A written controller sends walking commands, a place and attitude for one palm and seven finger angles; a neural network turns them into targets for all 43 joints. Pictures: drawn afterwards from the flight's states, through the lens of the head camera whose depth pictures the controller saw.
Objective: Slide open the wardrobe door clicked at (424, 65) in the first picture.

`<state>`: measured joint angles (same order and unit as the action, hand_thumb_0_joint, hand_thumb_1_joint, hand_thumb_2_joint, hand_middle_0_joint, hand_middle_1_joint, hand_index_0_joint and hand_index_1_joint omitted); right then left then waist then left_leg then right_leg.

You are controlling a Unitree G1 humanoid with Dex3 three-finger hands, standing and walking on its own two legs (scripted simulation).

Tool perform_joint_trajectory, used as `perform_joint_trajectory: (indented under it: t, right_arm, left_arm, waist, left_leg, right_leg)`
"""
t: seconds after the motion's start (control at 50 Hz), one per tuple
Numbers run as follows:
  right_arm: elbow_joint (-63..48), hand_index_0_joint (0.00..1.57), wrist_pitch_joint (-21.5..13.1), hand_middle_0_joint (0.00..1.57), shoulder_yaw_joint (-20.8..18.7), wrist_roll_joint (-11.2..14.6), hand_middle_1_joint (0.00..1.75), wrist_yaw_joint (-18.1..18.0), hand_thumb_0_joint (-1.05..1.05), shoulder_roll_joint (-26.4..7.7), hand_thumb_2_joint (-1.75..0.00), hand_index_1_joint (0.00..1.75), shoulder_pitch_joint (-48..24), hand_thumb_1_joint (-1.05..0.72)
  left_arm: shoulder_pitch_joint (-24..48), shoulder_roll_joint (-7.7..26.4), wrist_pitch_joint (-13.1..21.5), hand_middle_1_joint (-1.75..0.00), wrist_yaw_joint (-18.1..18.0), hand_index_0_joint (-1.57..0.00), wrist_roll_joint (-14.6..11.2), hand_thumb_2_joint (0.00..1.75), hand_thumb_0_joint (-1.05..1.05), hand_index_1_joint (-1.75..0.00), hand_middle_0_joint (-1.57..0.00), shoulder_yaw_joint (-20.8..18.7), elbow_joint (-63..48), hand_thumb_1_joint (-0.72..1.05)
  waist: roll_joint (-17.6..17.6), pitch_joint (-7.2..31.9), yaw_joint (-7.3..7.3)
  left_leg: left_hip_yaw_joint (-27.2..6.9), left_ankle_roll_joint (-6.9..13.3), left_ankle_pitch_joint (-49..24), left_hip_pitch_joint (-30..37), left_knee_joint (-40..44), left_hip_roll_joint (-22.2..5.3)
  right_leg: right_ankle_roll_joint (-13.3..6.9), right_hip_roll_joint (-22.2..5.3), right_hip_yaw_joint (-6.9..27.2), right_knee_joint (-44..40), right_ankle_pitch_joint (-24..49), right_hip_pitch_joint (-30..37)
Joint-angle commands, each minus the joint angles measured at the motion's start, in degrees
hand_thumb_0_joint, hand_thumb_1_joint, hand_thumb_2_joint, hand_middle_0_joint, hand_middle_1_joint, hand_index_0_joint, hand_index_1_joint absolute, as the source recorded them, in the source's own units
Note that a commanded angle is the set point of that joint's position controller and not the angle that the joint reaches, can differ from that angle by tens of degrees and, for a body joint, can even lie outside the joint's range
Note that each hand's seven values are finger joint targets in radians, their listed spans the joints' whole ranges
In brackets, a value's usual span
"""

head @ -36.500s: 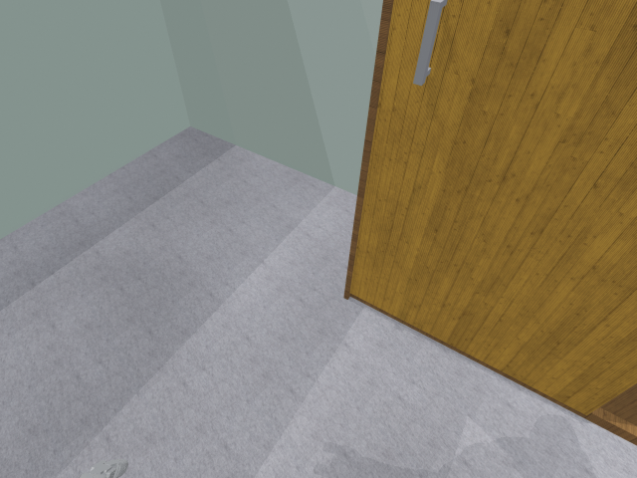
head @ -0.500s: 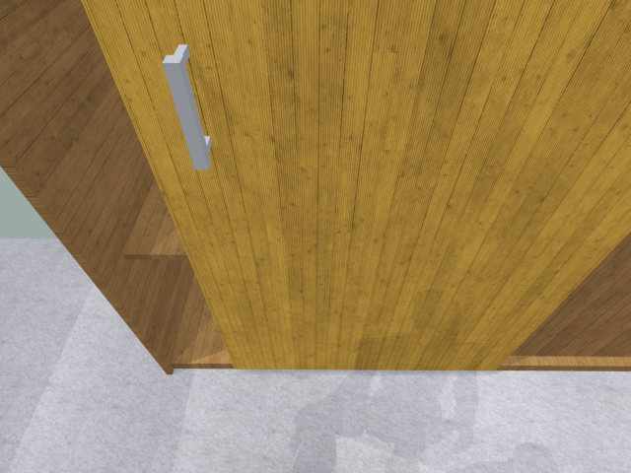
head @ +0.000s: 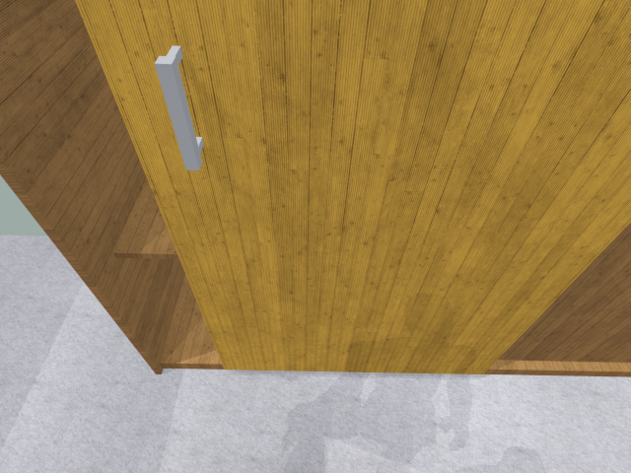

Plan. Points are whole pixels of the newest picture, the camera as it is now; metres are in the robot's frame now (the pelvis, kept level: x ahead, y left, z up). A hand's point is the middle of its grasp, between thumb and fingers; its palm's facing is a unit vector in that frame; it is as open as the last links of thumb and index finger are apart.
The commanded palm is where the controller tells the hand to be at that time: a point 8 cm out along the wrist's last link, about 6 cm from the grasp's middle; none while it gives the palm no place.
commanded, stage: look again from close up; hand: left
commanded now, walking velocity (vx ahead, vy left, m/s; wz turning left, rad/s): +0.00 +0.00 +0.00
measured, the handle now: (184, 111) +0.48 +0.21 +0.21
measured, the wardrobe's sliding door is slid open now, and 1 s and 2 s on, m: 0.21 0.21 0.21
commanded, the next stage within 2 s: raise the hand with hooked fingers in 0.28 s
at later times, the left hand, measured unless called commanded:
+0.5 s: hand out of the picture +0.13 +0.22 -0.08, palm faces +0.25 -0.94 -0.21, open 7.4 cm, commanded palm +0.10 +0.26 -0.05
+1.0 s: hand (98, 456) +0.13 +0.23 +0.05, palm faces +0.08 -0.99 -0.08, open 9.8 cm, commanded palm +0.11 +0.29 +0.05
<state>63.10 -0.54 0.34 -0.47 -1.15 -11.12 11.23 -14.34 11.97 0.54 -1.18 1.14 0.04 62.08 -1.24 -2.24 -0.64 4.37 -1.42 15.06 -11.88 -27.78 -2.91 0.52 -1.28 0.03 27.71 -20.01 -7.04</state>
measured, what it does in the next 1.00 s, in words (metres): shifts its weight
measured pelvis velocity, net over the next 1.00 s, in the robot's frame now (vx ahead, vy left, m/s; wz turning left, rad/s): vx -0.07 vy -0.01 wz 0.09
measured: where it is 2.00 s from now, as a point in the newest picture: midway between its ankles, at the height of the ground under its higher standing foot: outside the picture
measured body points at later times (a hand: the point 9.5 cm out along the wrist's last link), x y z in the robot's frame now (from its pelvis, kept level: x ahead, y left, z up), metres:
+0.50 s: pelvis -0.01 +0.01 +0.00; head +0.00 +0.00 +0.45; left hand +0.11 +0.27 -0.06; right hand +0.07 -0.24 -0.13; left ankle +0.00 +0.13 -0.74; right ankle -0.06 -0.12 -0.74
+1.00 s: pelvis -0.07 -0.01 -0.05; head -0.07 +0.01 +0.40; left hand +0.12 +0.28 +0.06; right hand +0.15 -0.21 -0.10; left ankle +0.00 +0.13 -0.74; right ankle -0.06 -0.12 -0.74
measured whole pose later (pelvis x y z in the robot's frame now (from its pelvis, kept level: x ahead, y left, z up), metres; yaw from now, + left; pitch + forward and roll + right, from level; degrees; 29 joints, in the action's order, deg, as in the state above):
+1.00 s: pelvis -0.07 -0.01 -0.05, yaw +5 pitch +2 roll -3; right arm 36.1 -17.0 3.7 2.2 -5.7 -14.1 11.6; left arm -14.9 17.2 19.5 21.1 -17.5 -13.3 0.0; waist 1.4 2.2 -3.3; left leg -3.7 -1.5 20.3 -35.1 -53.5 -3.7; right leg -0.6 -0.5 -7.0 51.2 -26.8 -26.1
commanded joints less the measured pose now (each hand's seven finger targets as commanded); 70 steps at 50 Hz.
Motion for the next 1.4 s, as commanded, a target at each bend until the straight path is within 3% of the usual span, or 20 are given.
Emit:
perform_joint_trajectory:
  t: [0.0,0.34,0.36,0.38,0.4,0.42,0.44,0.5,0.56,0.62,0.68,0.74,0.8,0.88,0.94,0.98,1.08,1.16,1.24,1.38]
  right_arm:
    - [-2.2,0.2,-0.9,0.2,-1.6,-0.2,0.3,-0.4,0.0,-7.5,-0.9,0.3,1.1,-0.9]
    - [-1.2,0.2,-1.2,0.2,-1.5,-0.2,0.3,-0.5,0.0,-8.4,-0.9,0.3,1.0,-0.9]
    - [-5.0,0.2,-1.0,0.2,-1.8,0.3,0.3,0.1,0.0,-7.6,-0.9,0.3,-1.1,-0.9]
    - [-22.0,0.2,-8.1,0.2,-5.9,1.5,0.3,-4.8,0.0,-13.8,-0.9,0.3,-5.6,-0.9]
    - [-20.5,0.2,-14.2,0.2,-0.5,0.6,0.3,-6.2,0.0,-8.8,-0.9,0.3,-1.3,-0.9]
    - [-17.2,0.2,-16.6,0.2,-0.2,1.2,0.3,-5.3,0.0,-8.8,-0.9,0.3,0.7,-0.9]
    - [-20.5,0.2,-17.4,0.2,-1.4,2.3,0.3,-3.9,0.0,-7.4,-0.9,0.3,0.2,-0.9]
    - [-25.2,0.2,-18.2,0.2,-4.0,1.4,0.3,-2.9,0.0,-10.7,-0.9,0.3,0.5,-0.9]
    - [-27.6,0.2,-17.5,0.2,-4.7,0.5,0.3,-0.8,0.0,-10.3,-0.9,0.3,-3.0,-0.9]
    - [-33.4,0.2,-17.4,0.2,-5.2,0.8,0.3,1.1,0.0,-11.3,-0.9,0.3,-5.1,-0.9]
    - [-39.1,0.2,-16.3,0.2,-4.9,1.6,0.3,0.6,0.0,-11.3,-0.9,0.3,-6.1,-0.9]
    - [-41.3,0.2,-16.0,0.2,-3.9,2.2,0.3,-1.1,0.0,-9.7,-0.9,0.3,-5.0,-0.9]
    - [-38.7,0.2,-17.1,0.2,-2.5,2.0,0.3,-2.8,0.0,-9.7,-0.9,0.3,-2.7,-0.9]
    - [-35.9,0.2,-19.6,0.2,-0.7,2.6,0.3,-4.9,0.0,-11.1,-0.9,0.3,-2.1,-0.9]
    - [-34.9,0.2,-20.2,0.2,-0.2,3.0,0.3,-6.0,0.0,-11.5,-0.9,0.3,-2.4,-0.9]
    - [-35.0,0.2,-19.9,0.2,-0.1,3.3,0.3,-6.2,0.0,-11.7,-0.9,0.3,-3.4,-0.9]
    - [-38.1,0.2,-19.7,0.2,0.6,2.8,0.3,-5.4,0.0,-9.9,-0.9,0.3,-5.8,-0.9]
    - [-37.9,0.2,-21.7,0.2,0.5,2.4,0.3,-3.6,0.0,-9.8,-0.9,0.3,-3.5,-0.9]
    - [-36.2,0.2,-22.7,0.2,0.2,2.6,0.3,-3.4,0.0,-11.2,-0.9,0.3,-2.3,-0.9]
    - [-35.4,0.2,-22.6,0.2,0.8,3.0,0.3,-5.7,0.0,-11.6,-0.9,0.3,-4.0,-0.9]
  left_arm:
    - [-2.1,7.8,0.9,-0.3,-0.7,-0.2,-0.2,0.9,0.0,-0.3,-0.2,-1.5,-1.9,0.9]
    - [-0.9,8.3,0.9,-0.3,-0.6,-0.2,-0.3,0.9,0.0,-0.3,-0.2,-1.7,-1.3,0.9]
    - [-6.3,5.2,1.6,-0.3,-3.1,-0.2,0.2,0.9,0.0,-0.3,-0.2,-0.8,-0.1,0.9]
    - [35.9,30.9,12.2,-0.32,-3.2,-0.2,-9.8,0.89,0.0,-0.32,-0.2,-22.0,-87.2,0.88]
    - [8.5,15.2,9.8,-0.33,-3.6,-0.2,-7.1,0.88,0.0,-0.33,-0.2,-8.6,-74.7,0.85]
    - [2.8,13.0,8.2,-0.34,-5.8,-0.21,-6.7,0.87,0.0,-0.34,-0.21,-9.9,-63.8,0.83]
    - [-8.4,-0.9,4.6,-0.36,-4.3,-0.21,-8.9,0.86,0.0,-0.36,-0.21,-1.4,-64.3,0.81]
    - [-3.1,2.9,10.7,-0.4,0.0,-0.21,-10.4,0.83,0.0,-0.4,-0.21,-7.7,-62.8,0.74]
    - [-19.7,-0.1,21.5,-0.45,9.3,-0.22,-13.8,0.8,0.0,-0.45,-0.22,-11.6,-48.2,0.67]
    - [-20.1,6.1,30.6,-0.5,21.9,-0.22,-16.9,0.77,0.0,-0.5,-0.22,-16.8,-50.5,0.6]
    - [-13.2,13.4,26.8,-0.54,24.9,-0.23,-19.3,0.74,0.0,-0.54,-0.23,-22.8,-59.0,0.53]
    - [-0.3,12.8,25.9,-0.58,22.1,-0.23,-22.4,0.71,0.0,-0.58,-0.23,-23.1,-73.7,0.46]
    - [14.0,13.5,28.2,-0.63,18.0,-0.24,-21.1,0.68,0.0,-0.63,-0.24,-19.4,-83.3,0.39]
    - [13.1,10.9,26.4,-0.69,21.0,-0.24,-19.6,0.64,0.0,-0.69,-0.24,-11.5,-79.1,0.29]
    - [13.0,15.3,19.3,-0.74,23.8,-0.25,-18.6,0.61,0.0,-0.74,-0.25,-14.0,-71.4,0.22]
    - [9.9,19.1,13.2,-0.76,24.6,-0.25,-18.8,0.59,0.0,-0.76,-0.25,-19.5,-63.9,0.18]
    - [6.2,21.2,7.0,-0.84,21.9,-0.26,-24.5,0.54,0.0,-0.84,-0.26,-29.3,-68.1,0.06]
    - [6.9,18.3,10.8,-0.9,18.8,-0.27,-24.0,0.5,0.0,-0.9,-0.27,-27.4,-77.9,-0.03]
    - [10.4,15.2,10.0,-0.96,20.2,-0.27,-21.8,0.46,0.0,-0.96,-0.27,-21.1,-76.8,-0.13]
    - [20.3,23.6,4.5,-1.07,21.3,-0.29,-21.2,0.39,0.0,-1.07,-0.29,-27.0,-80.3,-0.29]
  waist:
    - [0.8,0.9,0.27]
    - [1.8,1.2,0.23]
    - [2.6,-2.1,-0.42]
    - [16.6,19.1,2.1]
    - [20.4,24.9,-1.27]
    - [12.7,22.3,-0.53]
    - [7.2,15.3,1.06]
    - [-8.8,3.1,3.09]
    - [-13.6,0.2,-1.49]
    - [-2.4,9.5,-4.17]
    - [1.6,16.0,-4.96]
    - [5.6,18.9,-2.16]
    - [7.9,15.0,2.2]
    - [7.5,8.4,4.47]
    - [5.5,6.0,3.58]
    - [4.7,5.7,0.72]
    - [2.1,12.9,-4.49]
    - [5.8,15.4,-3.42]
    - [6.1,10.0,-0.78]
    - [7.7,11.6,-2.68]
  left_leg:
    - [-3.7,2.6,-12.8,3.5,3.7,-3.6]
    - [-4.4,2.7,-14.9,4.2,5.4,-4.1]
    - [-2.0,1.1,-16.6,0.2,-6.6,-4.5]
    - [-1.7,0.8,-23.3,14.7,-0.3,2.7]
    - [-0.5,1.0,-36.4,20.4,2.6,1.5]
    - [-2.4,1.2,-37.6,16.7,0.9,0.1]
    - [-4.1,2.2,-35.1,13.3,1.7,-1.1]
    - [-4.2,2.6,-13.2,-1.9,-3.1,1.4]
    - [-4.0,1.0,-5.5,-15.9,-9.6,2.2]
    - [-1.8,0.4,-5.2,-19.5,-16.0,3.4]
    - [-0.9,1.5,-1.7,-19.8,-17.5,4.1]
    - [-1.9,2.3,2.4,-16.3,-18.4,3.3]
    - [-4.8,2.8,6.6,-14.4,-19.1,2.0]
    - [-6.2,3.5,10.0,-14.1,-17.4,1.4]
    - [-6.9,3.3,12.0,-15.9,-14.8,1.8]
    - [-6.6,2.9,11.8,-16.6,-13.1,2.0]
    - [-6.1,2.2,3.4,-12.1,-10.1,2.2]
    - [-5.3,2.0,-2.2,-6.3,-8.0,1.9]
    - [-5.6,2.4,-0.6,-5.6,-6.3,1.6]
    - [-6.9,2.3,0.6,-0.1,-1.4,1.8]
  right_leg:
    - [-1.9,-4.8,3.5,-5.4,18.2,-4.0]
    - [-1.8,-4.6,3.1,-5.7,17.1,-3.4]
    - [-0.4,-7.6,6.6,-7.2,30.3,-6.4]
    - [-1.9,-2.8,1.4,-4.6,41.3,-4.0]
    - [-3.9,-1.1,-1.8,2.2,32.8,1.5]
    - [-2.9,0.7,-3.7,3.7,22.5,-2.1]
    - [-1.7,0.6,-5.6,4.3,18.3,-6.2]
    - [-0.5,1.2,-6.2,1.4,15.1,-15.5]
    - [-0.8,1.6,-6.7,9.0,10.5,-22.8]
    - [-2.7,0.3,-3.6,16.2,13.3,-21.5]
    - [-1.9,0.4,-1.0,15.6,6.5,-20.6]
    - [-1.1,0.8,0.9,13.0,-2.5,-23.0]
    - [-1.5,1.6,1.6,11.6,-7.9,-27.2]
    - [-1.2,2.0,0.8,9.8,-9.4,-27.9]
    - [-1.0,1.4,1.4,6.7,-12.4,-26.5]
    - [-1.1,1.1,1.7,4.9,-14.0,-24.0]
    - [-1.2,1.0,-0.6,4.8,-5.9,-14.8]
    - [-1.3,2.4,-3.7,6.6,4.9,-14.0]
    - [-1.0,2.6,-3.9,5.3,5.7,-15.7]
    - [-1.4,2.5,-4.1,1.6,3.8,-11.0]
